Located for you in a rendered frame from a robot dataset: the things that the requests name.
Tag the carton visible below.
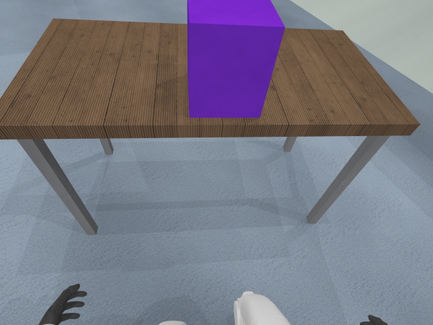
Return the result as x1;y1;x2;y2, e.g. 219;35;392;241
187;0;285;118

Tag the left robot hand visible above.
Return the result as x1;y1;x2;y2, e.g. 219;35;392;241
39;284;87;325

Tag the table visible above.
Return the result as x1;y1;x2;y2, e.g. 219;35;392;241
0;18;421;235

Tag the right robot thigh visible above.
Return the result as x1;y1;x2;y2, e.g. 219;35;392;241
233;294;291;325

